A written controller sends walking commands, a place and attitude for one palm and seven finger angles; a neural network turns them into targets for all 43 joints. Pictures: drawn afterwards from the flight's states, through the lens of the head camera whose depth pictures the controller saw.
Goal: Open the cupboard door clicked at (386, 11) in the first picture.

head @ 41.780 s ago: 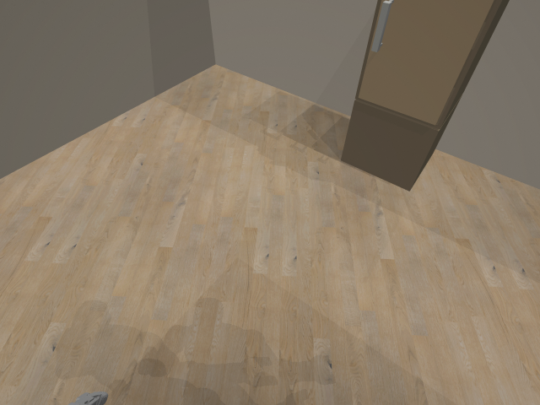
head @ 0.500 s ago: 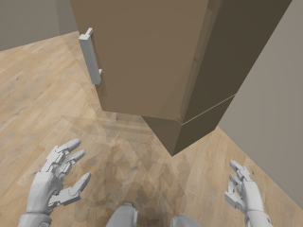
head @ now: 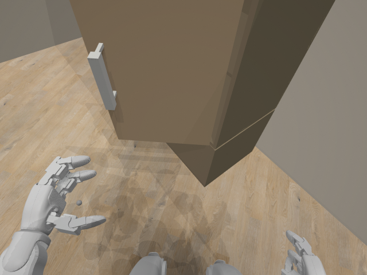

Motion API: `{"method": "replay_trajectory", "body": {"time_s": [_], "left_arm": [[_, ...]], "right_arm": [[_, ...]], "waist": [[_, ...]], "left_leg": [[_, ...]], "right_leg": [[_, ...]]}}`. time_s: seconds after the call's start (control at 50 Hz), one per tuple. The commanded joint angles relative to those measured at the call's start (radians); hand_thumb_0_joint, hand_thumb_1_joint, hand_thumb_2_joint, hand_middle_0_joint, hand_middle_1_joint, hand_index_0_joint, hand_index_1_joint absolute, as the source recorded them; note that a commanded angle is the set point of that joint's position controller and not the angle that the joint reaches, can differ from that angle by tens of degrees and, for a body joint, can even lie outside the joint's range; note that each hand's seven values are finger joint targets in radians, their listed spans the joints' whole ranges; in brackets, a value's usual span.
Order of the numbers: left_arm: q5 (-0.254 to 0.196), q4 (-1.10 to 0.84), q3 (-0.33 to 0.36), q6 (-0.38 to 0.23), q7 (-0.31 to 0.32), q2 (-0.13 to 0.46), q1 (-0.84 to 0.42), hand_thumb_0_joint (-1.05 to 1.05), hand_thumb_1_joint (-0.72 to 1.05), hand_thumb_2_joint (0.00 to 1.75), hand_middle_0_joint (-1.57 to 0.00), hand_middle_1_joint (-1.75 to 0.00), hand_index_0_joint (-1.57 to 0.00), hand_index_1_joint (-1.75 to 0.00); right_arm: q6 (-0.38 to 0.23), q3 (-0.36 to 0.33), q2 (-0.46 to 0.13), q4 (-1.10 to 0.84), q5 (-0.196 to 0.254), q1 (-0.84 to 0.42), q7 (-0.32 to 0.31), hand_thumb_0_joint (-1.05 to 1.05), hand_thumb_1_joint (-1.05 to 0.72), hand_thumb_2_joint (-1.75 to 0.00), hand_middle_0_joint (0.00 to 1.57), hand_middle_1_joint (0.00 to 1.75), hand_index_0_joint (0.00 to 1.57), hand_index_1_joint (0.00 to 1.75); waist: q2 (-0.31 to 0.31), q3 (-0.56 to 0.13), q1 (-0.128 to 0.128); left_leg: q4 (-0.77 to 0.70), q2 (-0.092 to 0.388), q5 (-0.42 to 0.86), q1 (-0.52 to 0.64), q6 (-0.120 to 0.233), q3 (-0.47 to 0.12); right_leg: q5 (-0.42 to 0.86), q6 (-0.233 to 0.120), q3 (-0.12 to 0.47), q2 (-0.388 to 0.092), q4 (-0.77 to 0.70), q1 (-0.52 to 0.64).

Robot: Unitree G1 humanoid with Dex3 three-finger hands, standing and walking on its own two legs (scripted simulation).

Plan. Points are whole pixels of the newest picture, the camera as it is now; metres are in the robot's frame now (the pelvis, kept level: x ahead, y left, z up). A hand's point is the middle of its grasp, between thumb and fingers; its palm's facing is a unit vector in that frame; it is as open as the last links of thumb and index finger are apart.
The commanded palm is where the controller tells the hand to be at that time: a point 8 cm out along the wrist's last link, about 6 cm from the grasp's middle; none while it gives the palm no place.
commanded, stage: raise the hand with hooked fingers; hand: left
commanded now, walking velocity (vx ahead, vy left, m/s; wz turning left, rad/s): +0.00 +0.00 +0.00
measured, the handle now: (106, 78) +0.58 +0.25 +0.06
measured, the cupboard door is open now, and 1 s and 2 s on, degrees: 49 49 49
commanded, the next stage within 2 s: move the hooked fingers beside the handle in 1.06 s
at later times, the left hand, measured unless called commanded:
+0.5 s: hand (51, 172) +0.29 +0.27 +0.08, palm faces +0.01 -1.00 -0.05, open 13.9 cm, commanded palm +0.27 +0.32 +0.08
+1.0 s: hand (57, 167) +0.30 +0.26 +0.08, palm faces +0.00 -1.00 -0.03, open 13.9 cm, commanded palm +0.27 +0.31 +0.08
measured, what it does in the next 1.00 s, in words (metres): stands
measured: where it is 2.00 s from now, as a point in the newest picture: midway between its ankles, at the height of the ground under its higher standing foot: outside the picture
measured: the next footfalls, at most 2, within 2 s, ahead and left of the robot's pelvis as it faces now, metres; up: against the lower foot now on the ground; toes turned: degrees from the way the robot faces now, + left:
none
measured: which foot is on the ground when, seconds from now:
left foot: down 0.00-1.00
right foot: down 0.00-1.00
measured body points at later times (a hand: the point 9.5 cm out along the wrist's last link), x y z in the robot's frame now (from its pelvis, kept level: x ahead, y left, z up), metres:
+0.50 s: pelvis +0.01 +0.00 +0.02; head +0.07 +0.01 +0.46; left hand +0.28 +0.32 +0.08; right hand +0.18 -0.23 -0.06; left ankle +0.03 +0.08 -0.67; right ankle +0.02 -0.10 -0.67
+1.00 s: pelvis +0.01 -0.01 +0.02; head +0.07 +0.00 +0.47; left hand +0.29 +0.32 +0.09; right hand +0.15 -0.26 -0.06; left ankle +0.03 +0.08 -0.67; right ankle +0.02 -0.10 -0.67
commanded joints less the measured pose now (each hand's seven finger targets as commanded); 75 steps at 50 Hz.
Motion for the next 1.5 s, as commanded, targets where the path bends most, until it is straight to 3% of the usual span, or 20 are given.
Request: {"method": "replay_trajectory", "body": {"time_s": [0.0,0.14,0.18,0.34,0.46,0.52,0.56,0.6,0.62,0.7,0.78,0.84,0.96,1.0,1.14,1.3,1.34,1.38,1.42,1.48], "left_arm": [[-0.029,-0.202,0.115,-0.057,-0.002,0.204,-0.133,0.0,-0.34,0.37,-0.29,-1.1,-0.29,-1.1],[-0.033,-0.149,0.133,-0.023,-0.037,0.222,-0.19,0.0,-0.5,0.3,-0.3,-1.2,-0.3,-1.2],[-0.032,-0.137,0.135,-0.011,-0.049,0.229,-0.213,0.0,-0.5,0.3,-0.3,-1.2,-0.3,-1.2],[-0.052,-0.038,0.196,0.018,-0.107,0.3,-0.336,0.0,-0.5,0.3,-0.3,-1.2,-0.3,-1.2],[-0.06,0.022,0.231,0.024,-0.157,0.356,-0.435,0.0,-0.5,0.3,-0.3,-1.2,-0.3,-1.2],[-0.068,0.081,0.255,0.031,-0.176,0.387,-0.469,0.0,-0.5,0.3,-0.3,-1.2,-0.3,-1.2],[-0.07,0.075,0.254,0.025,-0.187,0.386,-0.466,0.0,-0.5,0.3,-0.3,-1.2,-0.3,-1.2],[-0.082,0.097,0.244,0.028,-0.196,0.365,-0.429,0.0,-0.5,0.3,-0.3,-1.2,-0.3,-1.2],[-0.081,0.093,0.243,0.026,-0.199,0.364,-0.428,0.0,-0.5,0.3,-0.3,-1.2,-0.3,-1.2],[-0.084,0.131,0.251,0.029,-0.194,0.37,-0.439,0.0,-0.5,0.3,-0.3,-1.2,-0.3,-1.2],[-0.07,0.05,0.274,-0.006,-0.17,0.401,-0.45,0.0,-0.5,0.3,-0.3,-1.2,-0.3,-1.2],[-0.074,0.081,0.276,-0.008,-0.165,0.391,-0.431,0.0,-0.5,0.3,-0.3,-1.2,-0.3,-1.2],[-0.076,0.096,0.254,-0.004,-0.177,0.372,-0.457,0.0,-0.5,0.3,-0.3,-1.2,-0.3,-1.2],[-0.081,0.111,0.253,0.002,-0.184,0.372,-0.456,0.0,-0.5,0.3,-0.3,-1.2,-0.3,-1.2],[-0.078,0.122,0.252,0.003,-0.19,0.372,-0.47,0.0,-0.5,0.3,-0.3,-1.2,-0.3,-1.2],[-0.05,0.246,0.252,-0.008,-0.199,0.435,-0.732,0.0,-0.5,0.3,-0.3,-1.2,-0.3,-1.2],[-0.038,0.265,0.251,-0.011,-0.21,0.448,-0.744,0.0,-0.5,0.3,-0.3,-1.2,-0.3,-1.2],[-0.033,0.307,0.242,-0.004,-0.215,0.446,-0.774,0.0,-0.5,0.3,-0.3,-1.2,-0.3,-1.2],[-0.031,0.371,0.284,0.003,-0.218,0.502,-0.8,0.0,-0.5,0.3,-0.3,-1.2,-0.3,-1.2],[-0.021,0.407,0.285,0.004,-0.217,0.505,-0.805,0.0,-0.5,0.3,-0.3,-1.2,-0.3,-1.2]], "right_arm": [[-0.061,-0.045,-0.127,-0.157,0.0,-0.042,-0.01,0.0,-0.9,-0.9,0.2,0.3,0.2,0.3],[-0.047,-0.04,-0.134,-0.158,0.003,-0.028,-0.007,0.0,-0.9,-0.9,0.2,0.3,0.2,0.3],[-0.046,-0.038,-0.134,-0.159,0.004,-0.032,-0.007,0.0,-0.9,-0.9,0.2,0.3,0.2,0.3],[-0.034,-0.031,-0.143,-0.146,0.007,-0.02,-0.011,0.0,-0.9,-0.9,0.2,0.3,0.2,0.3],[-0.027,-0.028,-0.147,-0.143,0.008,-0.016,-0.017,0.0,-0.9,-0.9,0.2,0.3,0.2,0.3],[-0.022,-0.024,-0.152,-0.14,0.008,-0.013,-0.02,0.0,-0.9,-0.9,0.2,0.3,0.2,0.3],[-0.026,-0.029,-0.15,-0.142,0.009,-0.007,-0.019,0.0,-0.9,-0.9,0.2,0.3,0.2,0.3],[-0.028,-0.031,-0.151,-0.149,0.007,-0.001,-0.014,0.0,-0.9,-0.9,0.2,0.3,0.2,0.3],[-0.027,-0.032,-0.151,-0.146,0.008,-0.001,-0.01,0.0,-0.9,-0.9,0.2,0.3,0.2,0.3],[-0.019,-0.034,-0.156,-0.153,0.008,-0.003,-0.005,0.0,-0.9,-0.9,0.2,0.3,0.2,0.3],[-0.02,-0.038,-0.148,-0.156,0.006,-0.001,-0.003,0.0,-0.9,-0.9,0.2,0.3,0.2,0.3],[-0.015,-0.035,-0.147,-0.151,0.004,0.004,-0.003,0.0,-0.9,-0.9,0.2,0.3,0.2,0.3],[-0.014,-0.032,-0.144,-0.149,0.01,-0.009,-0.01,0.0,-0.9,-0.9,0.2,0.3,0.2,0.3],[-0.014,-0.03,-0.148,-0.149,0.007,-0.006,-0.012,0.0,-0.9,-0.9,0.2,0.3,0.2,0.3],[-0.014,-0.028,-0.145,-0.149,0.01,-0.011,-0.012,0.0,-0.9,-0.9,0.2,0.3,0.2,0.3],[-0.005,-0.021,-0.156,-0.107,0.006,0.01,-0.032,0.0,-0.9,-0.9,0.2,0.3,0.2,0.3],[-0.002,-0.022,-0.155,-0.107,0.009,0.015,-0.031,0.0,-0.9,-0.9,0.2,0.3,0.2,0.3],[0.002,-0.024,-0.157,-0.101,0.009,0.028,-0.029,0.0,-0.9,-0.9,0.2,0.3,0.2,0.3],[0.014,-0.023,-0.167,-0.097,0.007,0.041,-0.027,0.0,-0.9,-0.9,0.2,0.3,0.2,0.3],[0.026,-0.026,-0.166,-0.106,0.007,0.054,-0.018,0.0,-0.9,-0.9,0.2,0.3,0.2,0.3]], "waist": [[0.069,-0.211,0.012],[0.08,-0.225,0.007],[0.101,-0.22,0.008],[0.066,-0.229,0.007],[0.088,-0.244,0.009],[0.064,-0.22,0.009],[0.092,-0.255,0.015],[0.054,-0.25,0.018],[0.072,-0.254,0.016],[0.031,-0.19,0.013],[0.108,-0.256,0.02],[0.055,-0.236,0.011],[0.081,-0.214,0.008],[0.038,-0.216,0.004],[0.048,-0.217,0.005],[0.057,-0.225,-0.026],[0.101,-0.264,-0.017],[0.082,-0.274,-0.024],[0.052,-0.269,-0.018],[0.088,-0.293,-0.009]], "left_leg": [[-0.21,0.0,0.193,0.215,-0.033,-0.098],[-0.227,0.006,0.285,0.277,-0.045,-0.102],[-0.234,0.007,0.289,0.287,-0.049,-0.104],[-0.248,0.007,0.341,0.316,-0.051,-0.106],[-0.261,0.002,0.32,0.325,-0.045,-0.097],[-0.268,0.001,0.292,0.307,-0.04,-0.092],[-0.271,-0.001,0.317,0.332,-0.039,-0.09],[-0.264,-0.002,0.344,0.326,-0.036,-0.087],[-0.263,-0.001,0.351,0.326,-0.036,-0.082],[-0.263,-0.005,0.265,0.259,-0.029,-0.073],[-0.263,-0.006,0.298,0.305,-0.028,-0.068],[-0.259,-0.004,0.295,0.282,-0.026,-0.066],[-0.259,-0.006,0.247,0.262,-0.024,-0.061],[-0.252,-0.005,0.261,0.255,-0.021,-0.063],[-0.251,-0.005,0.245,0.255,-0.023,-0.065],[-0.224,-0.002,0.211,0.228,-0.021,-0.07],[-0.228,-0.003,0.23,0.248,-0.024,-0.071],[-0.226,0.001,0.244,0.255,-0.024,-0.074],[-0.213,0.001,0.253,0.214,-0.023,-0.071],[-0.216,0.001,0.274,0.221,-0.026,-0.069]], "right_leg": [[0.122,0.0,0.051,0.026,-0.158,0.11],[0.204,0.002,0.038,0.028,-0.165,0.125],[0.203,0.002,0.038,0.028,-0.172,0.127],[0.249,-0.001,0.039,0.034,-0.192,0.16],[0.242,-0.003,0.052,0.032,-0.214,0.184],[0.229,-0.006,0.056,0.034,-0.227,0.193],[0.247,-0.004,0.06,0.03,-0.23,0.207],[0.276,-0.006,0.061,0.036,-0.23,0.218],[0.287,-0.004,0.064,0.032,-0.231,0.219],[0.222,-0.004,0.076,0.032,-0.244,0.21],[0.244,-0.002,0.082,0.027,-0.236,0.228],[0.255,0.003,0.084,0.031,-0.236,0.23],[0.215,0.005,0.097,0.024,-0.249,0.222],[0.233,0.004,0.098,0.028,-0.245,0.233],[0.217,0.005,0.097,0.026,-0.242,0.217],[0.18,0.003,0.111,0.026,-0.227,0.176],[0.199,0.0,0.107,0.023,-0.22,0.183],[0.215,0.002,0.1,0.024,-0.215,0.17],[0.233,0.001,0.106,0.027,-0.207,0.185],[0.248,0.0,0.099,0.026,-0.197,0.179]]}}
